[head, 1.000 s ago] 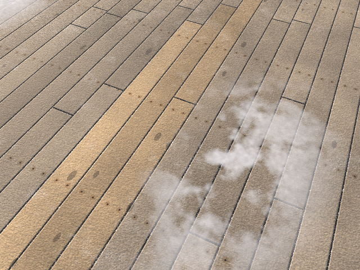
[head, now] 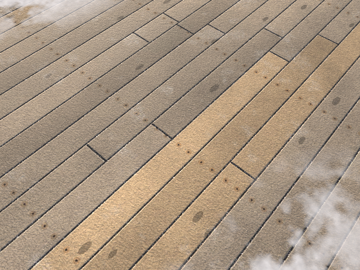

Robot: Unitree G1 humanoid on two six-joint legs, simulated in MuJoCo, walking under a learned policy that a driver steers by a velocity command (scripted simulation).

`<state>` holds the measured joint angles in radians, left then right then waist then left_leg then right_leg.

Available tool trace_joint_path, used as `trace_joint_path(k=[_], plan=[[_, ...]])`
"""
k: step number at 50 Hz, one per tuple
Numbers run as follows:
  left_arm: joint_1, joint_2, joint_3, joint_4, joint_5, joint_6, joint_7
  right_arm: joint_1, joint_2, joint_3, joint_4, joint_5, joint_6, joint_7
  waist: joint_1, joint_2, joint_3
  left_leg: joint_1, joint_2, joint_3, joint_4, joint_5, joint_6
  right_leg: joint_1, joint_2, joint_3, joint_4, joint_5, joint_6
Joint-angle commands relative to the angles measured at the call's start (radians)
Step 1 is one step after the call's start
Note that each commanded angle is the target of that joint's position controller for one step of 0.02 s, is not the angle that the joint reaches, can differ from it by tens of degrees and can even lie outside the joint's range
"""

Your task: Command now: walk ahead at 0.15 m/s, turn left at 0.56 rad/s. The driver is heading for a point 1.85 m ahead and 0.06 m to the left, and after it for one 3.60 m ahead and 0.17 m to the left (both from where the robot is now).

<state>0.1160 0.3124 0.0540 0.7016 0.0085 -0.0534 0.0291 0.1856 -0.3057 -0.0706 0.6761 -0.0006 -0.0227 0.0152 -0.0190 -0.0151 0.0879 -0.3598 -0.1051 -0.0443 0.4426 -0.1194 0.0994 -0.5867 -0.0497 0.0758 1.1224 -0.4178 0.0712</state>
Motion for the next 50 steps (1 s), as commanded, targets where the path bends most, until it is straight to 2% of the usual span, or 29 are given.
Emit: trace_joint_path(k=[1,4,7,9,11,12,13,14,15,16,17,18,19,21,23,25,28,30,31,32,33,34,35,36,38,39,42,50], plan=[[0.115,0.068,0.018,-0.025,0.009,0.015,0.013,-0.017,-0.168,-0.048,-0.068,0.004,-0.001,-0.022,0.049,0.064,-0.227,0.110,0.255,-0.218,-0.079,0.632,0.186,0.057,0.019,-0.009,-0.123,0.090,0.031],[0.056,0.068,0.016,-0.037,0.003,0.025,0.009,-0.023,-0.168,-0.048,-0.070,0.016,0.026,-0.041,0.032,0.100,-0.247,0.099,0.222,-0.233,-0.063,0.451,0.138,0.086,0.042,0.004,-0.242,0.205,0.041],[-0.013,0.073,0.017,-0.058,-0.004,0.028,0.002,-0.020,-0.164,-0.046,-0.075,0.013,0.046,-0.049,0.009,0.131,-0.219,0.104,0.215,-0.305,-0.052,0.251,0.116,0.095,0.062,0.026,-0.348,0.213,0.036],[-0.032,0.080,0.021,-0.067,-0.005,0.020,-0.004,-0.018,-0.160,-0.046,-0.078,0.012,0.052,-0.048,0.002,0.154,-0.206,0.132,0.219,-0.360,-0.020,0.227,0.110,0.110,0.077,0.037,-0.419,0.176,0.025],[-0.017,0.090,0.028,-0.066,-0.008,0.007,-0.011,-0.027,-0.152,-0.043,-0.086,0.017,0.055,-0.048,0.013,0.175,-0.202,0.169,0.216,-0.416,0.023,0.244,0.094,0.157,0.085,0.042,-0.531,0.170,0.005],[0.014,0.091,0.033,-0.058,-0.009,-0.001,-0.013,-0.049,-0.144,-0.040,-0.094,0.022,0.057,-0.049,0.039,0.180,-0.197,0.167,0.193,-0.425,0.055,0.228,0.071,0.220,0.083,0.032,-0.648,0.244,-0.013],[0.044,0.108,0.040,-0.049,-0.005,-0.008,-0.013,-0.049,-0.124,-0.034,-0.101,0.024,0.058,-0.050,0.050,0.165,-0.196,0.124,0.156,-0.412,0.100,0.144,0.033,0.325,0.033,0.047,-0.753,0.383,-0.041],[0.055,0.175,0.054,-0.060,0.011,-0.005,-0.005,0.009,-0.070,-0.019,-0.105,0.007,0.057,-0.048,0.015,-0.003,-0.245,0.028,0.074,-0.305,0.279,-0.160,-0.022,0.470,-0.177,0.212,-0.754,0.590,-0.121],[0.062,0.217,0.064,-0.044,0.042,0.010,-0.005,0.053,-0.081,-0.022,-0.127,0.013,0.052,-0.047,-0.027,-0.271,-0.204,-0.197,-0.072,-0.136,0.461,-0.567,-0.085,0.530,-0.347,0.455,-0.772,0.827,-0.310],[0.070,0.165,0.056,-0.055,0.028,0.011,-0.005,0.088,-0.166,-0.044,-0.107,-0.001,0.045,-0.043,-0.008,-0.230,-0.228,-0.245,0.003,-0.127,0.684,-0.573,-0.133,0.534,-0.401,0.504,-0.767,0.825,-0.380],[0.046,0.112,0.042,-0.068,0.020,0.013,0.000,0.072,-0.202,-0.060,-0.085,0.014,0.051,-0.041,0.001,-0.142,-0.213,-0.253,0.031,-0.120,0.768,-0.497,-0.152,0.515,-0.337,0.372,-0.743,0.781,-0.345],[0.021,0.090,0.036,-0.071,0.012,0.019,0.000,0.063,-0.184,-0.060,-0.066,0.018,0.065,-0.047,-0.001,-0.088,-0.191,-0.249,0.043,-0.108,0.792,-0.441,-0.170,0.492,-0.261,0.273,-0.733,0.717,-0.297],[0.006,0.085,0.033,-0.070,0.000,0.025,0.002,0.045,-0.161,-0.055,-0.071,0.015,0.076,-0.051,0.004,-0.084,-0.172,-0.259,0.050,-0.107,0.796,-0.399,-0.181,0.477,-0.234,0.231,-0.737,0.678,-0.279],[0.007,0.096,0.033,-0.058,0.003,0.037,0.004,0.021,-0.097,-0.034,-0.082,0.020,0.082,-0.047,0.008,-0.110,-0.157,-0.206,0.046,-0.056,0.721,-0.354,-0.193,0.438,-0.179,0.137,-0.760,0.688,-0.273],[0.015,0.103,0.037,-0.049,0.005,0.047,0.006,-0.005,-0.066,-0.021,-0.094,0.019,0.078,-0.046,0.023,-0.153,-0.179,-0.161,0.055,-0.021,0.586,-0.349,-0.198,0.466,-0.171,0.100,-0.759,0.699,-0.283],[0.008,0.115,0.041,-0.044,0.000,0.053,0.003,-0.022,-0.052,-0.011,-0.100,0.012,0.074,-0.040,0.033,-0.178,-0.202,-0.066,0.078,0.000,0.437,-0.340,-0.191,0.460,-0.179,0.082,-0.754,0.692,-0.289],[0.028,0.134,0.044,-0.023,-0.013,0.058,-0.005,-0.020,-0.065,-0.011,-0.092,0.012,0.074,-0.030,0.048,-0.198,-0.202,0.033,0.087,0.031,0.244,-0.276,-0.171,0.456,-0.199,0.100,-0.747,0.624,-0.296],[0.017,0.126,0.037,-0.012,-0.027,0.061,-0.008,0.032,-0.056,-0.012,-0.061,0.008,0.071,-0.022,0.013,-0.175,-0.182,0.159,0.072,0.065,0.001,-0.097,-0.131,0.399,-0.175,0.082,-0.716,0.524,-0.261],[0.062,0.106,0.028,0.010,-0.031,0.057,-0.010,0.032,-0.069,-0.013,-0.058,0.001,0.069,-0.021,0.014,-0.147,-0.170,0.240,0.081,0.041,-0.097,-0.015,-0.101,0.344,-0.152,0.068,-0.703,0.433,-0.207],[0.093,0.069,0.014,0.016,-0.007,0.048,-0.017,0.041,-0.118,-0.019,-0.069,-0.010,0.069,-0.028,0.035,-0.025,-0.198,0.349,0.204,-0.109,-0.103,0.118,-0.059,0.258,-0.098,0.016,-0.617,0.278,-0.125],[0.112,0.006,-0.004,0.001,0.019,0.036,-0.022,-0.022,-0.163,-0.022,-0.077,-0.026,0.071,-0.031,0.093,0.212,-0.183,0.262,0.340,-0.240,-0.091,0.169,0.041,0.218,0.001,-0.093,-0.583,0.058,-0.046],[0.046,0.045,0.001,0.001,0.023,0.036,-0.015,-0.058,-0.088,-0.003,-0.088,-0.034,0.059,-0.024,0.045,0.191,-0.160,0.151,0.346,-0.252,-0.121,0.040,0.092,0.291,-0.006,-0.063,-0.583,0.035,-0.018],[0.027,0.058,0.005,0.006,0.018,0.036,-0.014,-0.081,-0.053,0.009,-0.079,-0.036,0.047,-0.020,0.055,0.162,-0.131,0.134,0.290,-0.209,-0.118,-0.057,0.058,0.322,-0.006,-0.060,-0.624,0.127,-0.015],[0.020,0.053,0.004,0.020,0.019,0.037,-0.011,-0.071,-0.057,0.007,-0.066,-0.034,0.037,-0.019,0.046,0.160,-0.128,0.139,0.243,-0.173,-0.106,-0.107,0.015,0.343,-0.003,-0.062,-0.647,0.206,-0.010],[0.043,0.075,0.007,0.034,0.017,0.043,-0.006,-0.050,-0.065,0.009,-0.045,-0.027,0.021,-0.019,0.044,0.174,-0.098,0.113,0.223,-0.161,-0.108,-0.100,-0.018,0.371,-0.019,-0.043,-0.675,0.280,-0.005],[0.053,0.083,0.009,0.049,0.011,0.041,-0.007,-0.029,-0.054,0.014,-0.038,-0.026,0.020,-0.020,0.038,0.137,-0.085,0.101,0.209,-0.149,-0.110,-0.103,-0.030,0.381,-0.017,-0.048,-0.674,0.273,-0.008],[0.062,0.069,0.007,0.083,0.010,0.037,-0.007,-0.013,-0.052,0.016,-0.017,-0.021,0.017,-0.023,0.035,0.088,-0.077,0.120,0.193,-0.133,-0.089,-0.069,-0.035,0.387,-0.016,-0.049,-0.689,0.294,-0.007],[0.080,0.068,0.009,0.164,0.002,0.036,0.003,-0.005,-0.038,0.014,0.033,-0.013,0.019,-0.026,0.035,0.033,-0.097,0.162,0.167,-0.102,-0.066,0.067,-0.034,0.419,-0.023,-0.051,-0.701,0.343,0.001]])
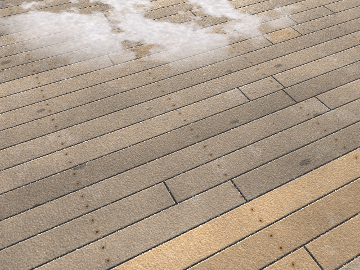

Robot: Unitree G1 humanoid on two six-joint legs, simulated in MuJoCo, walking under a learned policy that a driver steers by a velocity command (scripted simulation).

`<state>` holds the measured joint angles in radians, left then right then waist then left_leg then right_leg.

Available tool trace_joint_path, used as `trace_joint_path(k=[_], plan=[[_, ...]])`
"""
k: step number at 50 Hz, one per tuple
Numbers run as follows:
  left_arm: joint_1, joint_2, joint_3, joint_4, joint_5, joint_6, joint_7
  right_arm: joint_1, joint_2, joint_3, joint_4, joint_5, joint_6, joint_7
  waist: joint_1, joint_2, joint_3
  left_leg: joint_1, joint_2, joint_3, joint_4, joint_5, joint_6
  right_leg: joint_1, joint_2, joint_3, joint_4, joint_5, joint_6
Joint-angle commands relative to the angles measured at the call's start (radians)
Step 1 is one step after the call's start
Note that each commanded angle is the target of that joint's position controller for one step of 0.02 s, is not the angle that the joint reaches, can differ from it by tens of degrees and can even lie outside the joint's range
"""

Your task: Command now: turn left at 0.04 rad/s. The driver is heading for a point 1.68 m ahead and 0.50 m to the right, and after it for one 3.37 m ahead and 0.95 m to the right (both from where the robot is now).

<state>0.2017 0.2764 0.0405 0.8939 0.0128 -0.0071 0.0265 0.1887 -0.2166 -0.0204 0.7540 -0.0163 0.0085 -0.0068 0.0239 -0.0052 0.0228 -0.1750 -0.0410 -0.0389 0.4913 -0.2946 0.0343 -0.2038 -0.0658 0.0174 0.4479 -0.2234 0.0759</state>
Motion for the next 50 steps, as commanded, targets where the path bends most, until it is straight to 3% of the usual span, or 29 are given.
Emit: trace_joint_path(k=[1,10,12,13,15,17,19,21,22,23,24,25,26,28,29,31,34,36,39,41,42,43,44,45,46,48,50], plan=[[-0.005,0.105,0.023,-0.019,-0.003,-0.010,0.007,-0.005,-0.126,-0.037,-0.036,0.003,-0.012,-0.004,-0.007,0.021,-0.034,-0.019,0.100,-0.103,-0.112,0.255,0.030,0.040,-0.008,0.006,-0.027,0.153,-0.005],[0.000,0.106,0.024,0.058,-0.008,-0.001,0.018,0.022,-0.127,-0.040,0.054,0.009,-0.011,-0.010,-0.006,0.016,-0.028,-0.014,0.078,-0.070,-0.106,0.286,0.018,0.056,-0.003,-0.001,-0.028,0.167,-0.015],[0.011,0.090,0.022,0.079,-0.013,0.004,0.020,0.047,-0.141,-0.046,0.081,0.015,-0.006,-0.016,-0.014,0.044,-0.030,-0.016,0.069,-0.079,-0.141,-0.010,0.036,0.031,0.041,-0.054,0.017,-0.030,-0.021],[-0.006,0.087,0.022,0.076,-0.019,0.003,0.021,0.061,-0.170,-0.056,0.087,0.021,-0.002,-0.019,-0.030,0.078,0.004,-0.034,0.093,-0.127,-0.181,-0.244,0.066,-0.033,0.070,-0.087,0.082,-0.146,-0.029],[-0.072,0.073,0.017,0.039,-0.027,-0.017,0.015,0.105,-0.225,-0.071,0.097,0.028,-0.009,-0.020,-0.066,0.176,0.098,-0.053,0.234,-0.342,-0.306,-0.517,0.157,-0.204,0.075,-0.081,0.232,-0.218,-0.057],[-0.097,0.079,0.020,0.018,-0.044,-0.050,-0.003,0.118,-0.222,-0.074,0.106,0.029,-0.035,-0.024,-0.068,0.208,0.149,-0.032,0.329,-0.465,-0.353,-0.463,0.216,-0.319,0.014,-0.003,0.357,-0.269,-0.106],[-0.079,0.082,0.021,0.021,-0.052,-0.079,-0.025,0.088,-0.203,-0.071,0.099,0.040,-0.051,-0.022,-0.045,0.170,0.137,0.034,0.335,-0.419,-0.328,-0.326,0.204,-0.341,-0.021,0.015,0.294,-0.299,-0.146],[0.033,0.070,0.026,0.080,-0.046,-0.095,-0.039,0.005,-0.210,-0.072,0.082,0.055,-0.047,-0.018,0.029,0.120,0.074,-0.076,0.243,-0.249,-0.261,-0.177,0.143,-0.054,0.028,-0.062,0.066,-0.076,-0.151],[0.134,0.075,0.036,0.133,-0.035,-0.093,-0.040,-0.002,-0.196,-0.068,0.081,0.050,-0.044,-0.016,0.066,0.095,0.029,-0.163,0.187,-0.178,-0.184,-0.119,0.116,0.134,0.080,-0.095,0.029,0.033,-0.128],[0.211,0.097,0.046,0.159,-0.026,-0.087,-0.038,-0.009,-0.145,-0.052,0.077,0.036,-0.046,-0.014,0.091,0.014,0.002,-0.238,0.113,-0.084,-0.007,-0.009,0.067,0.252,0.029,-0.001,-0.016,0.032,-0.129],[0.289,0.217,0.070,0.159,-0.023,-0.084,-0.032,-0.006,-0.082,-0.033,0.046,0.014,-0.053,-0.020,0.092,-0.264,-0.046,-0.385,-0.018,0.058,0.328,-0.112,-0.028,0.350,-0.203,0.363,-0.158,0.049,-0.225],[0.295,0.212,0.058,0.159,-0.004,-0.090,-0.041,0.004,-0.120,-0.046,0.041,0.030,-0.064,-0.027,0.085,-0.278,-0.048,-0.470,-0.039,-0.018,0.534,-0.324,-0.047,0.330,-0.326,0.602,-0.232,0.147,-0.338],[0.204,0.165,0.041,0.135,-0.006,-0.099,-0.040,0.051,-0.149,-0.055,0.062,0.049,-0.069,-0.027,0.032,-0.163,0.013,-0.500,0.017,-0.072,0.646,-0.294,-0.040,0.279,-0.329,0.519,-0.200,0.249,-0.347],[0.094,0.122,0.027,0.100,-0.015,-0.095,-0.039,0.065,-0.153,-0.062,0.096,0.039,-0.067,-0.022,-0.009,-0.100,0.020,-0.480,0.080,-0.037,0.634,-0.160,-0.034,0.230,-0.234,0.285,-0.168,0.473,-0.278],[0.076,0.092,0.016,0.096,-0.018,-0.088,-0.035,0.044,-0.154,-0.066,0.097,0.032,-0.061,-0.021,-0.012,-0.099,0.017,-0.454,0.101,-0.023,0.583,-0.095,-0.035,0.221,-0.197,0.203,-0.165,0.583,-0.247],[0.098,0.047,-0.003,0.113,-0.004,-0.074,-0.024,0.032,-0.102,-0.058,0.105,0.031,-0.049,-0.013,-0.019,-0.113,-0.011,-0.362,0.094,0.014,0.484,-0.005,-0.050,0.189,-0.135,0.095,-0.159,0.733,-0.224],[0.082,0.097,-0.001,0.118,0.004,-0.058,-0.005,-0.039,-0.059,-0.042,0.093,0.031,-0.038,-0.015,-0.015,-0.097,-0.028,-0.260,0.083,0.039,0.264,0.068,-0.065,0.149,-0.108,0.027,-0.148,0.806,-0.226],[0.090,0.129,0.006,0.127,-0.001,-0.048,0.000,-0.079,-0.075,-0.041,0.088,0.031,-0.030,-0.018,-0.002,-0.101,-0.040,-0.203,0.074,0.050,0.184,0.094,-0.068,0.135,-0.122,0.031,-0.141,0.811,-0.234],[0.074,0.115,0.005,0.137,-0.014,-0.039,-0.004,-0.097,-0.101,-0.045,0.096,0.032,-0.021,-0.019,-0.005,-0.100,-0.023,-0.154,0.076,0.043,0.109,0.131,-0.046,0.119,-0.142,0.058,-0.130,0.737,-0.249],[0.052,0.102,0.005,0.144,-0.027,-0.034,-0.008,-0.081,-0.107,-0.049,0.112,0.018,-0.024,-0.019,-0.036,-0.066,-0.011,-0.063,0.073,0.044,-0.035,0.257,-0.011,0.093,-0.123,0.061,-0.090,0.642,-0.223],[0.086,0.100,0.007,0.156,-0.023,-0.036,-0.011,-0.058,-0.141,-0.059,0.125,0.007,-0.027,-0.023,-0.039,-0.020,-0.025,0.020,0.093,0.010,-0.092,0.438,0.011,0.078,-0.086,0.053,-0.062,0.566,-0.189],[0.126,0.098,0.009,0.158,0.001,-0.041,-0.014,-0.031,-0.202,-0.073,0.132,0.007,-0.026,-0.030,-0.014,0.042,-0.069,0.134,0.150,-0.042,-0.036,0.708,0.040,0.031,-0.030,0.026,-0.026,0.421,-0.150],[0.230,0.037,-0.002,0.182,0.006,-0.038,-0.015,-0.040,-0.185,-0.068,0.148,0.014,-0.022,-0.028,0.039,0.119,-0.136,0.234,0.190,-0.081,0.034,0.777,0.116,-0.029,0.007,0.008,-0.048,0.214,-0.106],[0.198,0.037,-0.006,0.187,0.000,-0.029,-0.011,-0.063,-0.124,-0.058,0.148,0.024,-0.018,-0.020,0.010,0.085,-0.118,0.218,0.181,-0.087,0.043,0.725,0.127,-0.035,0.027,-0.007,-0.053,0.101,-0.084],[0.156,0.047,-0.004,0.174,-0.006,-0.017,-0.008,-0.088,-0.106,-0.054,0.155,0.027,-0.015,-0.015,0.006,0.072,-0.090,0.182,0.161,-0.080,0.037,0.644,0.112,-0.046,0.038,-0.014,-0.062,0.079,-0.078],[0.126,0.069,0.000,0.172,-0.008,0.003,0.002,-0.115,-0.115,-0.056,0.161,0.018,-0.022,-0.008,-0.003,0.034,-0.065,0.135,0.138,-0.066,0.035,0.632,0.093,-0.034,0.042,-0.017,-0.047,0.133,-0.079],[0.136,0.065,-0.001,0.178,-0.003,0.016,0.006,-0.117,-0.123,-0.058,0.184,0.021,-0.032,-0.005,0.003,0.042,-0.086,0.114,0.131,-0.054,0.039,0.659,0.088,0.017,0.034,-0.012,-0.046,0.170,-0.080]])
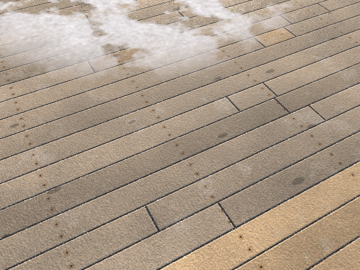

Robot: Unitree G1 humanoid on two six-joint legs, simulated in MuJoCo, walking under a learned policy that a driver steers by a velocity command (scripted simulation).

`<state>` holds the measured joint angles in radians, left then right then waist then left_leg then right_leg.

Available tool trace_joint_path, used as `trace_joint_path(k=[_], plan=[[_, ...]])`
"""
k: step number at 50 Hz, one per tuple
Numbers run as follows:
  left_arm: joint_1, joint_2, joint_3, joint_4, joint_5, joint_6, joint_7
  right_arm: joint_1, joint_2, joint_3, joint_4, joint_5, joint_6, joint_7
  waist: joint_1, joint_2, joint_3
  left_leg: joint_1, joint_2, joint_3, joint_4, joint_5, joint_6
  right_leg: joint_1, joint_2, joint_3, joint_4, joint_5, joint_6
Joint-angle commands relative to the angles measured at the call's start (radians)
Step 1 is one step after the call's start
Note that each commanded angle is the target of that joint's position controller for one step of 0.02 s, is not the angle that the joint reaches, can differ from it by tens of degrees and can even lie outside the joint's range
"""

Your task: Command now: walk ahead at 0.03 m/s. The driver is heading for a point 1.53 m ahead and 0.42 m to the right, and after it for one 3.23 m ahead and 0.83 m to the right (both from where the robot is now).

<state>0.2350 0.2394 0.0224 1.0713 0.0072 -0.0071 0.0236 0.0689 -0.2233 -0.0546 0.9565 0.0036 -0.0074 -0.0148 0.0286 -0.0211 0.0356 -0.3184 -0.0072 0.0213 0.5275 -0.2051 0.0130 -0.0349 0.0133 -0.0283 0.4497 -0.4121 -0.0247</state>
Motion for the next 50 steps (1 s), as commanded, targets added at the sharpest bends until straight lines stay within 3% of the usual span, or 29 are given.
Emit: trace_joint_path(k=[1,9,19,21,23,25,26,27,29,31,32,33,34,35,36,37,38,39,41,44,47,50], plan=[[0.100,0.102,0.017,0.002,0.002,0.019,0.010,0.000,-0.115,-0.024,-0.010,0.002,-0.017,0.003,-0.002,0.057,-0.104,0.248,0.095,-0.111,0.006,0.577,0.108,-0.133,-0.049,0.035,-0.047,0.382,0.020],[0.091,0.087,0.013,0.017,0.000,0.027,0.010,-0.024,-0.117,-0.023,0.048,0.005,-0.005,-0.007,-0.007,0.024,-0.080,0.215,0.075,-0.096,-0.015,0.441,0.096,-0.126,-0.051,0.027,-0.059,0.332,0.016],[0.122,0.062,0.003,0.034,0.002,0.012,0.013,-0.028,-0.106,-0.020,0.092,0.003,0.016,-0.021,-0.020,0.020,-0.012,0.201,0.054,-0.088,-0.060,0.224,0.071,-0.209,-0.056,0.025,-0.099,0.167,0.009],[0.152,0.062,0.004,0.043,-0.003,0.011,0.016,-0.008,-0.102,-0.020,0.108,0.007,0.021,-0.022,-0.020,0.005,0.000,0.176,0.021,-0.060,-0.054,-0.078,0.063,-0.231,-0.059,0.037,-0.127,-0.069,-0.017],[0.152,0.103,0.016,0.020,-0.012,0.003,0.023,-0.033,-0.110,-0.025,0.098,0.009,0.013,-0.020,-0.009,-0.049,0.078,0.037,-0.028,-0.011,0.019,-0.325,0.049,-0.255,-0.119,0.133,-0.181,-0.307,-0.085],[0.166,0.169,0.040,0.010,-0.024,-0.021,0.027,-0.109,-0.094,-0.021,0.060,0.016,-0.020,-0.003,0.013,-0.138,0.172,-0.140,-0.025,0.044,0.195,-0.197,0.037,-0.204,-0.292,0.337,-0.305,-0.378,-0.172],[0.155,0.174,0.046,0.006,-0.023,-0.035,0.027,-0.114,-0.092,-0.021,0.053,0.018,-0.035,0.006,0.007,-0.142,0.202,-0.211,0.018,0.019,0.253,-0.176,0.043,-0.169,-0.352,0.382,-0.312,-0.310,-0.198],[0.163,0.153,0.045,0.005,-0.021,-0.047,0.026,-0.109,-0.094,-0.023,0.050,0.021,-0.048,0.014,0.004,-0.130,0.209,-0.277,0.044,0.005,0.282,-0.206,0.050,-0.107,-0.366,0.379,-0.293,-0.204,-0.202],[0.182,0.130,0.045,0.003,-0.029,-0.057,0.015,-0.101,-0.079,-0.019,0.043,0.033,-0.069,0.028,-0.003,-0.104,0.201,-0.288,0.060,0.017,0.199,-0.246,0.060,-0.031,-0.338,0.308,-0.235,-0.021,-0.176],[0.148,0.136,0.045,-0.016,-0.032,-0.054,0.003,0.024,-0.074,-0.029,0.087,0.036,-0.078,0.036,-0.070,-0.088,0.135,0.027,-0.015,0.100,0.026,-0.125,0.062,-0.156,-0.248,0.183,-0.135,0.161,-0.127],[0.140,0.142,0.045,-0.024,-0.025,-0.055,-0.001,0.154,-0.110,-0.050,0.133,0.034,-0.076,0.036,-0.121,-0.074,0.059,0.232,-0.052,0.100,0.021,-0.056,0.069,-0.232,-0.196,0.130,-0.013,0.371,-0.105],[0.107,0.109,0.034,-0.052,-0.027,-0.061,-0.002,0.307,-0.193,-0.077,0.163,0.031,-0.079,0.032,-0.183,0.075,-0.012,0.411,0.096,-0.172,-0.095,-0.135,0.150,-0.385,-0.087,0.011,0.294,0.475,-0.034],[0.109,0.035,0.014,-0.093,-0.021,-0.080,0.001,0.444,-0.263,-0.084,0.182,0.027,-0.083,0.036,-0.202,0.316,-0.131,0.577,0.346,-0.651,-0.296,-0.212,0.298,-0.591,0.043,-0.006,0.673,-0.025,0.026],[0.056,0.067,0.026,-0.115,-0.047,-0.098,-0.003,0.369,-0.180,-0.048,0.175,0.013,-0.099,0.038,-0.158,0.208,-0.092,0.518,0.393,-0.729,-0.336,-0.227,0.301,-0.676,0.011,0.141,0.843,-0.129,0.000],[0.035,0.084,0.033,-0.127,-0.067,-0.107,-0.011,0.281,-0.141,-0.030,0.146,0.012,-0.109,0.039,-0.119,0.160,-0.011,0.435,0.372,-0.597,-0.329,-0.189,0.270,-0.716,-0.041,0.147,0.882,-0.061,-0.032],[0.030,0.087,0.038,-0.125,-0.064,-0.112,-0.012,0.225,-0.109,-0.016,0.128,0.008,-0.115,0.042,-0.087,0.098,0.015,0.374,0.330,-0.477,-0.342,-0.153,0.232,-0.702,-0.092,0.133,0.840,0.038,-0.053],[0.028,0.089,0.047,-0.119,-0.052,-0.114,-0.011,0.194,-0.109,-0.007,0.117,0.004,-0.115,0.041,-0.068,0.069,0.054,0.310,0.291,-0.379,-0.363,-0.077,0.204,-0.681,-0.122,0.107,0.770,0.106,-0.054],[0.038,0.094,0.057,-0.119,-0.045,-0.103,-0.012,0.196,-0.081,0.001,0.117,-0.001,-0.114,0.042,-0.050,0.080,0.035,0.287,0.250,-0.297,-0.374,-0.031,0.180,-0.626,-0.145,0.102,0.728,0.147,-0.054],[0.044,0.071,0.061,-0.117,-0.044,-0.083,-0.019,0.232,-0.094,0.004,0.124,-0.004,-0.108,0.032,-0.038,0.087,0.035,0.269,0.226,-0.212,-0.399,0.057,0.175,-0.603,-0.154,0.077,0.664,0.185,-0.035],[-0.052,0.049,0.059,-0.155,-0.041,-0.064,-0.021,0.273,-0.136,-0.001,0.132,-0.014,-0.105,0.009,-0.052,0.063,0.068,0.268,0.238,-0.135,-0.435,0.136,0.179,-0.686,-0.158,0.076,0.557,0.272,0.001],[-0.149,0.035,0.050,-0.198,-0.040,-0.064,-0.029,0.276,-0.140,-0.002,0.119,-0.020,-0.100,-0.004,-0.069,0.072,0.085,0.257,0.226,-0.043,-0.452,0.181,0.163,-0.696,-0.139,0.078,0.392,0.390,0.006],[-0.243,0.028,0.039,-0.238,-0.037,-0.066,-0.045,0.306,-0.146,-0.004,0.115,-0.013,-0.100,-0.009,-0.093,0.064,0.103,0.273,0.233,0.037,-0.465,0.223,0.152,-0.669,-0.120,0.032,0.274,0.468,-0.007]])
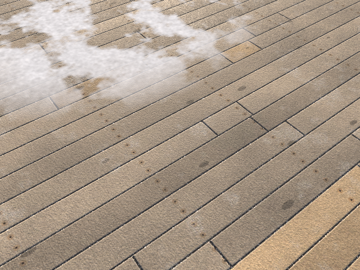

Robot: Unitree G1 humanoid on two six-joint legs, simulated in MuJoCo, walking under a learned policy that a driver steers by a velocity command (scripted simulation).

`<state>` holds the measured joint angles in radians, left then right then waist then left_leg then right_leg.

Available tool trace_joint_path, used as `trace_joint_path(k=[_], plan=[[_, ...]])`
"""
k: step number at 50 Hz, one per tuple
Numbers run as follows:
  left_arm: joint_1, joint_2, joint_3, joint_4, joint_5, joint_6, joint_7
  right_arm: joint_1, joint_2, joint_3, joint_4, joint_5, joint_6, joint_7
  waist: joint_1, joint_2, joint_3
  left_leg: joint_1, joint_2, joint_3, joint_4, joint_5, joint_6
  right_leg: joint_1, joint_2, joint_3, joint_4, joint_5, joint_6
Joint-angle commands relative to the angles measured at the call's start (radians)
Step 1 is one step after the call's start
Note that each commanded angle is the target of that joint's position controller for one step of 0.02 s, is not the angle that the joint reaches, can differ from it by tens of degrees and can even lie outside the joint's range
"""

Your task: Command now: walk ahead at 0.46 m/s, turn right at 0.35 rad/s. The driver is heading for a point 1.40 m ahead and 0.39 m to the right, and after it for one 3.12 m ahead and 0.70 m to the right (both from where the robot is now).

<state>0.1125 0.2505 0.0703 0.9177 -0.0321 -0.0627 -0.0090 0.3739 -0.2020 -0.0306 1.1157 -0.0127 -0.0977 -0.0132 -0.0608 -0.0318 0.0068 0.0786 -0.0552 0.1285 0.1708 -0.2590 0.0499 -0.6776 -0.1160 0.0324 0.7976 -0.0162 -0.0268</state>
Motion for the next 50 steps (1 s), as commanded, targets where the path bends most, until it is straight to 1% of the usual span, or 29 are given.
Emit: trace_joint_path(k=[1,4,6,8,9,10,11,12,13,14,15,16,18,20,23,26,30,33,34,35,36,37,38,39,40,41,44,47,50], plan=[[-0.148,0.014,-0.013,-0.098,0.003,-0.011,-0.019,0.017,-0.166,-0.028,-0.043,0.007,-0.007,-0.011,-0.010,0.068,0.140,-0.099,0.288,-0.049,-0.100,0.293,0.112,-0.030,0.014,-0.039,-0.102,0.076,-0.013],[-0.205,0.015,-0.018,-0.142,0.002,-0.013,-0.043,0.041,-0.177,-0.034,-0.043,0.015,0.009,-0.010,-0.011,0.071,0.148,0.004,0.319,0.000,-0.034,0.414,0.097,-0.035,0.032,-0.072,-0.166,0.016,-0.048],[-0.186,0.044,-0.006,-0.163,0.003,-0.013,-0.058,0.015,-0.210,-0.042,-0.063,0.016,0.020,-0.014,0.029,0.107,0.101,0.048,0.331,0.035,0.082,0.745,0.078,0.058,0.083,-0.127,-0.178,-0.070,-0.083],[-0.003,0.114,0.032,-0.135,0.000,-0.007,-0.064,-0.018,-0.238,-0.050,-0.090,0.010,0.038,-0.022,0.138,0.153,-0.029,0.039,0.325,0.065,0.360,1.047,0.052,0.301,0.163,-0.172,-0.174,-0.134,-0.128],[0.161,0.173,0.067,-0.095,-0.002,-0.001,-0.054,-0.033,-0.238,-0.047,-0.109,0.010,0.042,-0.025,0.221,0.133,-0.116,-0.085,0.286,0.079,0.594,0.980,0.019,0.553,0.186,-0.139,-0.226,-0.105,-0.165],[0.295,0.264,0.096,-0.074,0.002,0.011,-0.029,-0.009,-0.188,-0.030,-0.146,-0.002,0.028,-0.020,0.231,-0.042,-0.228,-0.409,0.203,0.087,0.959,0.537,-0.030,0.877,-0.016,0.214,-0.258,-0.205,-0.254],[0.264,0.291,0.088,-0.097,0.012,0.004,-0.030,0.042,-0.074,0.007,-0.185,0.008,-0.016,0.001,0.139,-0.206,-0.358,-0.725,-0.012,-0.095,1.263,-0.280,-0.060,1.083,-0.241,0.813,-0.468,-0.364,-0.427],[0.262,0.208,0.064,-0.093,0.021,-0.006,-0.031,-0.089,-0.172,-0.018,-0.217,0.043,-0.058,0.016,0.187,-0.112,-0.310,-0.832,0.047,-0.252,1.317,-0.251,-0.025,1.055,-0.210,0.771,-0.537,-0.368,-0.365],[0.213,0.162,0.051,-0.098,0.022,-0.017,-0.029,-0.147,-0.200,-0.025,-0.244,0.065,-0.075,0.019,0.166,-0.075,-0.184,-0.864,0.093,-0.234,1.267,-0.168,0.001,0.926,-0.175,0.600,-0.538,-0.293,-0.320],[0.132,0.137,0.041,-0.117,0.020,-0.027,-0.034,-0.158,-0.192,-0.028,-0.240,0.053,-0.079,0.010,0.111,0.042,-0.104,-0.812,0.139,-0.228,1.168,-0.099,0.003,0.756,-0.125,0.475,-0.551,-0.175,-0.291],[0.074,0.110,0.032,-0.135,0.025,-0.032,-0.034,-0.145,-0.203,-0.041,-0.233,0.036,-0.068,0.002,0.070,0.054,-0.069,-0.739,0.171,-0.227,1.081,-0.065,-0.004,0.633,-0.088,0.386,-0.563,-0.085,-0.268],[0.049,0.102,0.026,-0.147,0.033,-0.033,-0.032,-0.123,-0.202,-0.046,-0.235,0.029,-0.050,0.001,0.041,0.038,-0.055,-0.676,0.188,-0.234,1.043,-0.052,-0.014,0.550,-0.066,0.350,-0.583,-0.044,-0.263],[0.063,0.124,0.029,-0.148,0.022,-0.034,-0.022,-0.126,-0.175,-0.047,-0.254,0.010,-0.023,-0.002,0.024,0.024,-0.032,-0.644,0.194,-0.214,0.945,-0.033,-0.049,0.458,-0.045,0.297,-0.608,0.015,-0.271],[0.107,0.157,0.038,-0.145,0.020,-0.035,-0.004,-0.204,-0.165,-0.046,-0.291,-0.005,-0.011,-0.010,0.041,0.012,-0.003,-0.677,0.181,-0.195,0.818,0.063,-0.086,0.417,-0.024,0.258,-0.625,0.029,-0.270],[0.167,0.171,0.041,-0.141,0.016,-0.026,0.014,-0.333,-0.151,-0.041,-0.336,-0.003,-0.013,-0.011,0.087,-0.015,0.019,-0.683,0.139,-0.192,0.572,0.261,-0.105,0.412,0.020,0.224,-0.615,-0.035,-0.227],[0.207,0.175,0.043,-0.133,0.011,-0.017,0.019,-0.426,-0.136,-0.032,-0.371,0.010,-0.024,0.002,0.127,-0.048,0.020,-0.611,0.092,-0.177,0.399,0.376,-0.101,0.408,0.034,0.226,-0.592,-0.089,-0.187],[0.249,0.165,0.042,-0.123,0.006,-0.004,0.026,-0.471,-0.175,-0.038,-0.407,0.020,-0.040,0.022,0.134,-0.058,0.005,-0.596,0.073,-0.213,0.301,0.319,-0.083,0.536,-0.010,0.326,-0.484,-0.099,-0.176],[0.229,0.166,0.043,-0.142,0.013,0.009,0.033,-0.377,-0.212,-0.053,-0.393,0.024,-0.057,0.029,0.072,-0.103,-0.025,-0.464,0.060,-0.197,0.252,0.199,-0.041,0.578,-0.019,0.388,-0.374,-0.011,-0.154],[0.215,0.136,0.032,-0.156,0.016,0.009,0.031,-0.266,-0.243,-0.069,-0.368,0.014,-0.063,0.024,0.018,-0.092,-0.098,-0.289,0.084,-0.203,0.237,0.204,-0.005,0.544,0.033,0.359,-0.254,0.041,-0.125],[0.212,0.080,0.010,-0.179,0.031,0.005,0.025,-0.104,-0.300,-0.083,-0.352,-0.001,-0.063,0.015,-0.049,0.002,-0.245,-0.021,0.249,-0.351,0.269,0.161,0.060,0.417,0.098,0.272,0.019,-0.068,-0.088],[0.362,0.017,-0.009,-0.207,0.000,-0.007,0.021,-0.012,-0.375,-0.104,-0.318,-0.008,-0.046,0.016,0.019,0.354,-0.365,0.311,0.476,-0.813,0.190,-0.019,0.227,0.045,0.239,0.141,0.331,-0.552,-0.019],[0.365,0.130,0.006,-0.186,-0.017,-0.007,0.026,-0.034,-0.275,-0.084,-0.333,0.013,-0.039,0.022,0.003,0.280,-0.312,0.288,0.491,-0.904,0.144,-0.218,0.214,-0.091,0.150,0.164,0.473,-0.572,-0.011],[0.262,0.187,0.022,-0.193,-0.010,-0.002,0.027,-0.076,-0.203,-0.065,-0.349,0.017,-0.034,0.022,-0.025,0.169,-0.179,0.164,0.435,-0.743,0.129,-0.202,0.165,-0.121,0.117,0.154,0.504,-0.475,-0.006],[0.210,0.173,0.021,-0.202,0.002,0.001,0.030,-0.123,-0.187,-0.056,-0.352,0.008,-0.027,0.024,-0.009,0.094,-0.101,0.033,0.386,-0.613,0.112,-0.082,0.138,-0.087,0.084,0.121,0.486,-0.399,0.001],[0.175,0.154,0.021,-0.213,0.016,-0.001,0.029,-0.148,-0.168,-0.049,-0.344,0.004,-0.023,0.026,0.007,0.089,-0.038,-0.069,0.344,-0.529,0.087,0.024,0.135,-0.066,0.064,0.118,0.434,-0.352,0.003],[0.179,0.132,0.020,-0.219,0.013,-0.001,0.023,-0.154,-0.159,-0.044,-0.336,-0.005,-0.023,0.027,0.031,0.118,-0.021,-0.134,0.315,-0.464,0.063,0.085,0.130,-0.020,0.042,0.115,0.398,-0.325,0.000],[0.172,0.080,0.008,-0.233,0.010,0.005,0.015,-0.136,-0.172,-0.050,-0.309,0.009,-0.033,0.032,0.050,0.129,-0.010,-0.187,0.295,-0.362,0.005,0.198,0.162,0.007,0.026,0.078,0.286,-0.303,0.005],[0.091,0.064,-0.006,-0.269,0.025,0.000,0.009,-0.122,-0.212,-0.061,-0.291,0.020,-0.030,0.027,0.042,0.103,-0.004,-0.177,0.300,-0.295,-0.027,0.296,0.179,-0.013,0.003,0.044,0.117,-0.189,0.020],[-0.005,0.048,-0.019,-0.292,0.020,-0.012,-0.004,-0.096,-0.231,-0.062,-0.277,0.029,-0.016,0.022,0.012,0.105,0.013,-0.191,0.261,-0.205,-0.033,0.319,0.149,0.049,0.017,-0.003,-0.070,-0.039,0.021]])
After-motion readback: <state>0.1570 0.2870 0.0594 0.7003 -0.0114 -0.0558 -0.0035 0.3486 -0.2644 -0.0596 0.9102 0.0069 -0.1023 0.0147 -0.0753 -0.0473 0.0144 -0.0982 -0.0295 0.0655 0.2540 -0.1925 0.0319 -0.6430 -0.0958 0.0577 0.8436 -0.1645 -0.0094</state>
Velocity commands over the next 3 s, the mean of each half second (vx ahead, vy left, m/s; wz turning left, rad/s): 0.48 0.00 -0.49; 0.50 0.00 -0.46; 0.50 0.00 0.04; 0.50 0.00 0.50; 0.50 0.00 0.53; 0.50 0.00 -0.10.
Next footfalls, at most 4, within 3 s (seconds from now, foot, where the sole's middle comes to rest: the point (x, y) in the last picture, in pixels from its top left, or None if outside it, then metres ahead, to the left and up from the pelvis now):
0.18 right None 0.29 -0.14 -0.78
0.70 left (182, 245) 0.61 -0.02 -0.78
1.20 right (269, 216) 0.71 -0.38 -0.78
1.76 left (231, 148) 1.08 -0.29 -0.78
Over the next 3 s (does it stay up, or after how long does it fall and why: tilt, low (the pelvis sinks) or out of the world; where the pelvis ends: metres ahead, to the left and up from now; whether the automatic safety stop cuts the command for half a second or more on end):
stays up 1.54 -0.33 0.00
